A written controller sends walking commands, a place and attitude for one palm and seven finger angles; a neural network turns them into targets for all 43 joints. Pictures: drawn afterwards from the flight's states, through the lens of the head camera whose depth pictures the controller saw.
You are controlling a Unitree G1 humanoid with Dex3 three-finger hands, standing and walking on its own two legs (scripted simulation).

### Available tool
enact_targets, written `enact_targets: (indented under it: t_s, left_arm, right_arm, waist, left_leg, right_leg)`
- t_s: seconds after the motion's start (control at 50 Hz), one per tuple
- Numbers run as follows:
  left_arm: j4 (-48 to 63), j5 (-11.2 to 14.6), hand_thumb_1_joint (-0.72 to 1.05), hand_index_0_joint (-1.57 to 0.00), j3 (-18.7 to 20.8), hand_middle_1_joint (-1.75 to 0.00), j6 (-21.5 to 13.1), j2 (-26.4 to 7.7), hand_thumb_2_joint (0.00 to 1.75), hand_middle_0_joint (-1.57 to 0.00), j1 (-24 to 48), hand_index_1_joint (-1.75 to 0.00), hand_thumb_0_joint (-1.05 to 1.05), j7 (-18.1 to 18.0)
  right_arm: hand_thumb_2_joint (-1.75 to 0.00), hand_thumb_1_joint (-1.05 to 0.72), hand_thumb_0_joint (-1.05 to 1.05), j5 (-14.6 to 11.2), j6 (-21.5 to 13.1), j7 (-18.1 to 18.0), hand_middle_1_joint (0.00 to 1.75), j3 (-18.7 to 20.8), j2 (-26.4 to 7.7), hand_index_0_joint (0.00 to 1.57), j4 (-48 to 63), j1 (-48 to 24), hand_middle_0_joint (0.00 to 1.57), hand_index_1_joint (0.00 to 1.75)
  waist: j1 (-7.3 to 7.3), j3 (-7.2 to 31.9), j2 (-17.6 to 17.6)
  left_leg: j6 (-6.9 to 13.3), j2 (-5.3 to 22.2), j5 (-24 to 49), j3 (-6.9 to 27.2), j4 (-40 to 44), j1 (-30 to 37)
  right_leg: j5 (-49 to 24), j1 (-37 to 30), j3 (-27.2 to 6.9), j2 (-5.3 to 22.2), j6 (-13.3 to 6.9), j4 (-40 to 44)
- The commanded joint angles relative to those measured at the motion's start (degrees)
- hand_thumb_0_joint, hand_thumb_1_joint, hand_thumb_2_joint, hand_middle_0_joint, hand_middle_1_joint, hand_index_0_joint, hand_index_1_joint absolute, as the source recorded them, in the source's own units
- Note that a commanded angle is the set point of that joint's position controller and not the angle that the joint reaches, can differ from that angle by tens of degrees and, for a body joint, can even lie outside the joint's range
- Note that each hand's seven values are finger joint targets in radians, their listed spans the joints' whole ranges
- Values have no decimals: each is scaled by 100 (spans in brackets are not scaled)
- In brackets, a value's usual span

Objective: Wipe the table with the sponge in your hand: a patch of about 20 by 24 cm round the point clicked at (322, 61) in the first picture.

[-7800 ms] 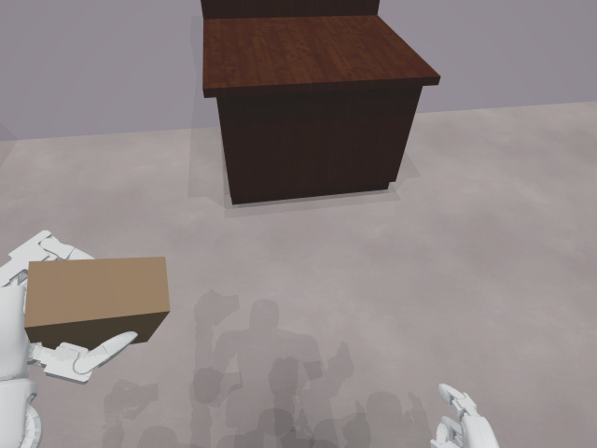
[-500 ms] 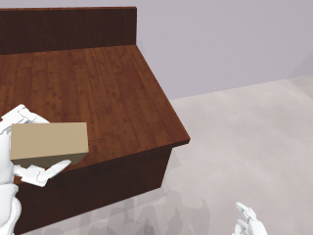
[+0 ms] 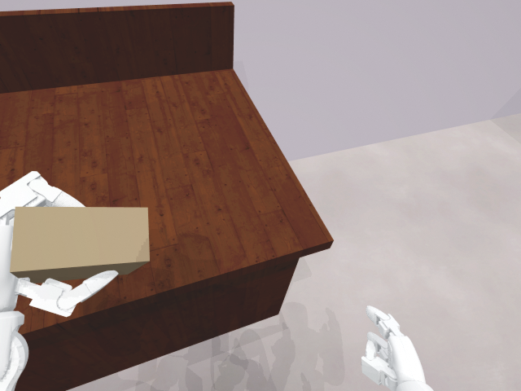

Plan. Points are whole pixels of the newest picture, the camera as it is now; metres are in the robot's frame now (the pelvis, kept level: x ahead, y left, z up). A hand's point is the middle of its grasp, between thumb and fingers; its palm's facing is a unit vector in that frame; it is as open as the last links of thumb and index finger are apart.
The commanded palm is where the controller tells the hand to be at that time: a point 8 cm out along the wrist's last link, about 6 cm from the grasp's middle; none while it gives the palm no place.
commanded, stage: come to a stop and stand still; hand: left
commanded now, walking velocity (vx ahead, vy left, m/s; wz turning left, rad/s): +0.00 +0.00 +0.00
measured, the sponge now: (101, 247) +0.23 +0.22 +0.15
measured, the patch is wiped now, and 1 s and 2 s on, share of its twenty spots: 0.00 0.00 0.00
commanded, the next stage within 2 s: look again from close up in 0.10 s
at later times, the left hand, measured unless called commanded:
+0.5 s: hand (73, 259) +0.21 +0.23 +0.16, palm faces +0.39 -0.85 -0.37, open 9.7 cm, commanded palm +0.15 +0.27 +0.17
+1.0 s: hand (64, 246) +0.22 +0.25 +0.15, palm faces +0.40 -0.83 -0.40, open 9.7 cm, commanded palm +0.17 +0.29 +0.17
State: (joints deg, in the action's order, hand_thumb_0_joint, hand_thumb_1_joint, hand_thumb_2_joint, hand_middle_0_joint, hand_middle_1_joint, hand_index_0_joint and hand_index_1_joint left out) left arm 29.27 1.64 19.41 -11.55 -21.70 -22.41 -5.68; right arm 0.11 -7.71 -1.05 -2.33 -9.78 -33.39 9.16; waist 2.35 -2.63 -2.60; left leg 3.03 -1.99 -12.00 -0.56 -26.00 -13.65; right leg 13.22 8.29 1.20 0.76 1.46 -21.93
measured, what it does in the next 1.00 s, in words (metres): stands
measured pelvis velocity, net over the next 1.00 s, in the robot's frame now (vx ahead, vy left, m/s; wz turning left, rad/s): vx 0.01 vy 0.00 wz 0.03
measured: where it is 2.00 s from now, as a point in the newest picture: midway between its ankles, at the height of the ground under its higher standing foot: outside the picture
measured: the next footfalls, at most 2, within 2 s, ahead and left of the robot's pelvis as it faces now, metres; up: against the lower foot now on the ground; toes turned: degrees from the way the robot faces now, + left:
left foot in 1.80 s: +0.11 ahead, +0.22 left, +0.00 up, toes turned -2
right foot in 1.92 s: +0.07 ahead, -0.06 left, +0.00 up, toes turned -1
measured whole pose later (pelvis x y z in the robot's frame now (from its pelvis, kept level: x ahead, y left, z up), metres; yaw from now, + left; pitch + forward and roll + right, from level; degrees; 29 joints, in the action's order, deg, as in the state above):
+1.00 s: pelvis +0.01 +0.00 -0.01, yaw +2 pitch +0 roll -1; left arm 26.8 1.6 20.3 -12.0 -22.0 -25.2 -6.3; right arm -0.6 -5.3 -1.9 0.2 -12.0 -33.7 12.9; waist 0.5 -0.9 -0.9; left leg 4.0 -3.5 -16.4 0.5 -32.7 -16.6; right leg 19.1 11.3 2.4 2.2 1.6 -30.1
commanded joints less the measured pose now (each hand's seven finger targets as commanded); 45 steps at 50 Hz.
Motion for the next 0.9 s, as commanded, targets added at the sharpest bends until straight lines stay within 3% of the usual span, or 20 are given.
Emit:
enact_targets:
  t_s: [0.0,0.08,0.1,0.14,0.2,0.32,0.38,0.5,0.58,0.64,0.68,0.74,0.78,0.82,0.88]
  left_arm:
    - [860,115,10,-120,550,-160,-269,-704,130,-120,84,-160,0,-89]
    - [831,117,10,-120,664,-160,-262,-867,130,-120,189,-160,0,-106]
    - [862,113,10,-120,528,-160,-275,-739,130,-120,283,-160,0,-99]
    - [987,102,10,-120,528,-160,-300,-793,130,-120,376,-160,0,-123]
    - [1212,80,10,-120,545,-160,-352,-847,130,-120,496,-160,0,-155]
    - [1032,94,10,-120,551,-160,-321,-794,130,-120,301,-160,0,-186]
    - [891,95,10,-120,617,-160,-296,-846,130,-120,199,-160,0,-189]
    - [683,127,10,-120,510,-160,-234,-719,130,-120,125,-160,0,-164]
    - [832,114,10,-120,630,-160,-226,-908,130,-120,280,-160,0,-175]
    - [922,96,10,-120,540,-160,-271,-807,130,-120,304,-160,0,-178]
    - [992,101,10,-120,639,-160,-279,-938,130,-120,239,-160,0,-184]
    - [998,103,10,-120,575,-160,-301,-872,130,-120,209,-160,0,-188]
    - [1017,100,10,-120,619,-160,-312,-932,130,-120,204,-160,0,-194]
    - [1004,100,10,-120,622,-160,-344,-882,130,-120,227,-160,0,-192]
    - [1075,73,10,-120,710,-160,-397,-971,130,-120,219,-160,0,-179]
  right_arm:
    - [-90,-90,0,-42,-183,-100,30,385,-831,20,830,-290,20,30]
    - [-90,-90,0,-51,-135,-140,30,393,-847,20,883,-368,20,30]
    - [-90,-90,0,-48,-129,-140,30,381,-846,20,883,-362,20,30]
    - [-90,-90,0,-45,-138,-151,30,391,-861,20,904,-393,20,30]
    - [-90,-90,0,-34,-175,-177,30,398,-871,20,894,-416,20,30]
    - [-90,-90,0,-44,-179,-187,30,433,-881,20,836,-362,20,30]
    - [-90,-90,0,-51,-162,-193,30,448,-902,20,805,-366,20,30]
    - [-90,-90,0,-62,-77,-196,30,428,-866,20,820,-377,20,30]
    - [-90,-90,0,-61,-70,-211,30,443,-893,20,843,-439,20,30]
    - [-90,-90,0,-39,-58,-180,30,480,-914,20,845,-381,20,30]
    - [-90,-90,0,-39,-59,-161,30,517,-945,20,835,-386,20,30]
    - [-90,-90,0,-32,-41,-143,30,525,-928,20,859,-368,20,30]
    - [-90,-90,0,-46,-23,-139,30,552,-970,20,834,-344,20,30]
    - [-90,-90,0,-53,-26,-144,30,533,-958,20,837,-320,20,30]
    - [-90,-90,0,-80,-62,-160,30,531,-991,20,861,-294,20,30]
  waist:
    - [-108,1020,768]
    - [-102,870,676]
    - [-119,857,653]
    - [-111,887,652]
    - [-109,983,817]
    - [-107,995,585]
    - [-111,943,677]
    - [-127,751,392]
    - [-129,657,493]
    - [-149,810,460]
    - [-161,842,487]
    - [-191,676,353]
    - [-223,604,436]
    - [-224,570,535]
    - [-216,675,976]
  left_leg:
    - [-369,636,1907,534,531,463]
    - [-299,599,1068,547,704,149]
    - [-297,570,867,567,743,74]
    - [-246,539,503,551,764,105]
    - [-220,505,436,557,749,128]
    - [-212,475,737,519,570,297]
    - [-209,481,738,523,601,264]
    - [-181,457,362,480,594,147]
    - [-169,414,159,473,616,111]
    - [-115,356,105,412,391,128]
    - [-76,335,3,398,219,102]
    - [-33,273,-431,391,1,11]
    - [-4,313,-519,477,-25,-27]
    - [59,408,-665,690,194,-197]
    - [219,683,-539,1130,563,-353]
  right_leg:
    - [-1103,-205,10,-16,-201,54]
    - [-938,-310,-57,7,-191,204]
    - [-877,-347,-55,16,-201,221]
    - [-822,-328,-112,38,-210,275]
    - [-840,-395,-131,58,-223,249]
    - [-1005,-299,-196,120,-236,334]
    - [-946,-267,-177,109,-230,346]
    - [-717,-126,-244,160,-227,518]
    - [-519,-27,-264,151,-223,598]
    - [-491,-95,-332,286,-273,544]
    - [-303,-53,-416,406,-325,522]
    - [421,287,-569,554,-429,537]
    - [618,446,-569,585,-485,375]
    - [578,383,-341,422,-436,-1]
    - [-46,109,50,149,-305,-796]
